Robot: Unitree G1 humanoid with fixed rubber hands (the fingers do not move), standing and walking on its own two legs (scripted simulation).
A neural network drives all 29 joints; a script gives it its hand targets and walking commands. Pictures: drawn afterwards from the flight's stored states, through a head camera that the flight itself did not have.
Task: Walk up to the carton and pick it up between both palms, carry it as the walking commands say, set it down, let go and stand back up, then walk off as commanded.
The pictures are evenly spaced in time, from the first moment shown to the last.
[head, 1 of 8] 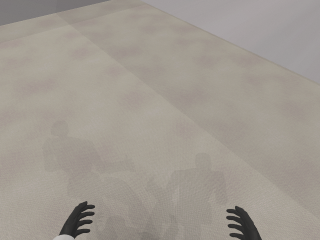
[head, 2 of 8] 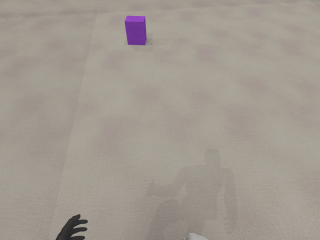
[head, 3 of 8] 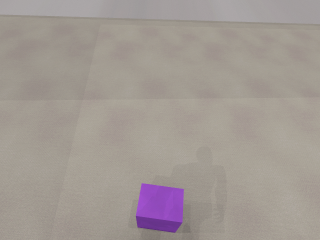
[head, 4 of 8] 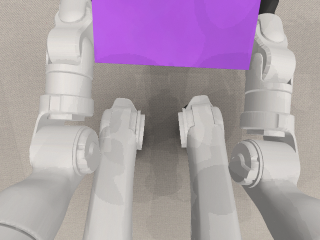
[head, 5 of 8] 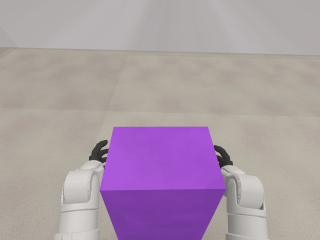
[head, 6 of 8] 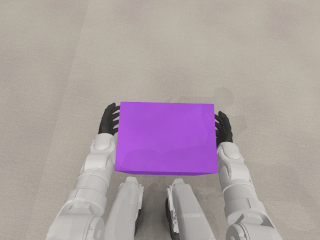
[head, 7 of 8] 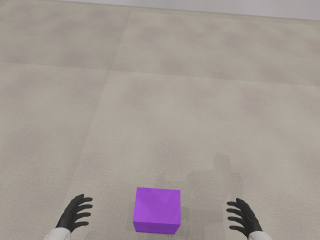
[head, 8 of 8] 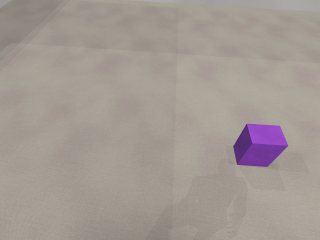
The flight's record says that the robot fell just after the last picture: no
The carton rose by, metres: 0.67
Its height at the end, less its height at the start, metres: +0.00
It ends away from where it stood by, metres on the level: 0.36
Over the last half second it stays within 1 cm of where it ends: yes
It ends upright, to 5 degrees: yes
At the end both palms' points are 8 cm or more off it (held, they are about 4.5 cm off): yes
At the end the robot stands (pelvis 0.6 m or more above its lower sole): yes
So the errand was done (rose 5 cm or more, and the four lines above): yes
